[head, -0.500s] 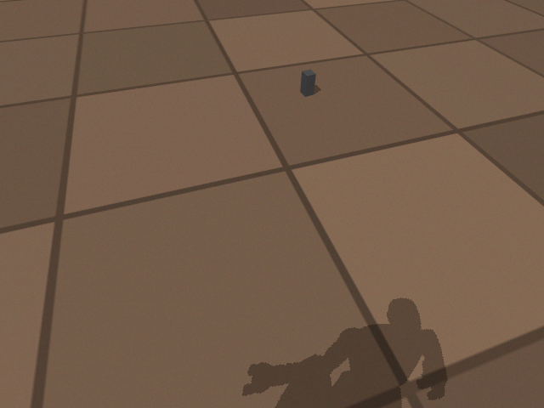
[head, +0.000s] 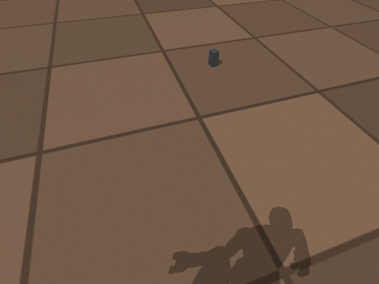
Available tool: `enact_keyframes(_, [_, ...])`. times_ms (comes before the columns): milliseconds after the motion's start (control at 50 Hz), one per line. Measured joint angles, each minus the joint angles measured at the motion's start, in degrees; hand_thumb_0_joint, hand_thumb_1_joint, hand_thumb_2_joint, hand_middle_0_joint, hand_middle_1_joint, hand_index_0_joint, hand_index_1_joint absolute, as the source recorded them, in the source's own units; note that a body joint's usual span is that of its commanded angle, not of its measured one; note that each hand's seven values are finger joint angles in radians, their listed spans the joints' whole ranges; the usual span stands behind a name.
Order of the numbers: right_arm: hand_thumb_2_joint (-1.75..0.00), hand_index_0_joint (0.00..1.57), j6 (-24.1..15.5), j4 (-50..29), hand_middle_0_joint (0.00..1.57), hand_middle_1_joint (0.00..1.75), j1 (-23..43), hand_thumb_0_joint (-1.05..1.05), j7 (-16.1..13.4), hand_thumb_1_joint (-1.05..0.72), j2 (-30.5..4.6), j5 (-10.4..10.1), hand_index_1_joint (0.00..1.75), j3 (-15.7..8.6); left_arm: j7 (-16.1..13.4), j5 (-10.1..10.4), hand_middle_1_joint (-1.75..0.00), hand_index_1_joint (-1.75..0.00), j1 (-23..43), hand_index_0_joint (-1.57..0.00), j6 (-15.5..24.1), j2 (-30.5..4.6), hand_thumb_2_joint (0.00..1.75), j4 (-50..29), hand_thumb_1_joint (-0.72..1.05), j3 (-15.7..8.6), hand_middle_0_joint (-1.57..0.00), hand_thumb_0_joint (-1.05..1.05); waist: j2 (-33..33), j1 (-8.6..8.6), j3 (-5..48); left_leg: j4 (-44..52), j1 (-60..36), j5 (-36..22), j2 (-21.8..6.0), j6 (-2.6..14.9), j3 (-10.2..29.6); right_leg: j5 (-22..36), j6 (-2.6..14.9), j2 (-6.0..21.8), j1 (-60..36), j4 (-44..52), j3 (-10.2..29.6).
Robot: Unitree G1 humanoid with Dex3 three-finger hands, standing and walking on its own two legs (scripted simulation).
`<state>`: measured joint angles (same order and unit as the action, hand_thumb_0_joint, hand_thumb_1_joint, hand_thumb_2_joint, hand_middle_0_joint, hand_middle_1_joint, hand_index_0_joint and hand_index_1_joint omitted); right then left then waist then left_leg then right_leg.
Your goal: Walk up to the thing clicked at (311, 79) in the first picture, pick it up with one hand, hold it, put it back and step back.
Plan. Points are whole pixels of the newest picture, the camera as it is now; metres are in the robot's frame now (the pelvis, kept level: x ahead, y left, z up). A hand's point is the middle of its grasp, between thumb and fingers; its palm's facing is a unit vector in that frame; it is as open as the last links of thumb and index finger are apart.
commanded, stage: stand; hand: left
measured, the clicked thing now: (213, 58) +2.28 -0.21 -0.70
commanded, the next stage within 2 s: walk up in 0.62 s
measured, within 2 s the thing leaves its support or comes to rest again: neither
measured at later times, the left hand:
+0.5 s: hand out of the picture +0.08 +0.26 -0.16, palm faces -0.02 -0.94 -0.34, open 7.4 cm
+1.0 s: hand (104, 247) +0.24 +0.22 -0.13, palm faces -0.12 -0.88 -0.45, open 7.4 cm
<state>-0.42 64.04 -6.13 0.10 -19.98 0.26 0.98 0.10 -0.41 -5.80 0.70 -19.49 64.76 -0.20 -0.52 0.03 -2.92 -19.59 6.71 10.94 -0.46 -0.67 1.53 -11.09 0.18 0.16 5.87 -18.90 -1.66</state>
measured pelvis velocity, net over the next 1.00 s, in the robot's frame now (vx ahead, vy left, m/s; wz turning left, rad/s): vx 0.11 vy -0.08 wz -0.12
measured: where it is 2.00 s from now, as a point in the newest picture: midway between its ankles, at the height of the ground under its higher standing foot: (228, 206)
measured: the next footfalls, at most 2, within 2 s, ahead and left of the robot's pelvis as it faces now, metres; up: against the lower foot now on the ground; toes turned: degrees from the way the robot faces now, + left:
right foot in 1.00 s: +0.22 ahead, -0.25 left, +0.00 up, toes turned -13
left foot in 1.46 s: +0.56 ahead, -0.02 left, +0.00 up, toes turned -2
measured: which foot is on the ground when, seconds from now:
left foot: down 0.00-1.00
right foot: down 0.00-0.66, up 0.68-0.98, down 1.00-1.00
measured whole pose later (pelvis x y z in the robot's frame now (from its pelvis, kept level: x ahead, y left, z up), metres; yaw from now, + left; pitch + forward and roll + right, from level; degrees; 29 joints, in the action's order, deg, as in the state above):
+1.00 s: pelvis +0.11 -0.08 -0.03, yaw -7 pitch -2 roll +2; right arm -2.7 60.1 -15.8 3.8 -28.2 2.5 -6.2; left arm 7.0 -1.5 -10.7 1.7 -28.5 57.0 -5.9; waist -1.4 1.4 2.1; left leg -25.3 -2.5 26.2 -7.2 -0.4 -4.8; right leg -10.3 -0.9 6.7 23.4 -35.4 -2.2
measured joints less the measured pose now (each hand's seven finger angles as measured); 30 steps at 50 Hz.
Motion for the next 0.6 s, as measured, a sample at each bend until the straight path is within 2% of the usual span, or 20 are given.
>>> enact_keyframes(600, [-0.90, 0.21, -0.07, 0.26, 0.20, 0.30, -0.33, 0.00, 0.03, -0.90, 0.09, 0.09, 0.30, -0.19, -0.03, -0.06, -0.30, -0.30, -0.66, -0.21, -0.22, -0.25, 0.90, -0.23, 0.90, -0.02, -0.21, 0.01, 0.31, -0.13, 0.04, 0.87, -0.70, -0.13, 0.65, 0.65, -0.46, 0.23, -0.67, 0.66, -0.63, 0.90, 0.44])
